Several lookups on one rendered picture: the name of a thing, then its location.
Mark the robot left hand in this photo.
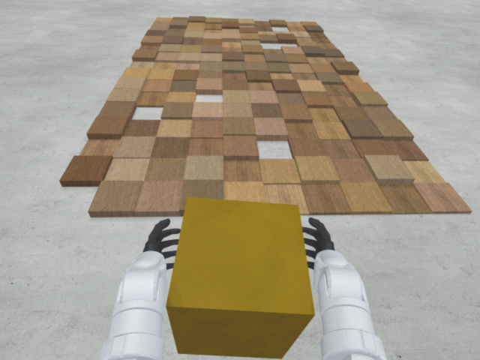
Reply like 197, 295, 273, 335
143, 219, 181, 270

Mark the robot right hand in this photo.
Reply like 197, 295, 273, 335
302, 217, 335, 270

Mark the left robot forearm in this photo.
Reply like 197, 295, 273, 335
98, 250, 167, 360

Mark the right robot forearm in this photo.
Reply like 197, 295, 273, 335
313, 250, 387, 360

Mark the carton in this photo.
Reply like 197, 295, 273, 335
166, 197, 315, 359

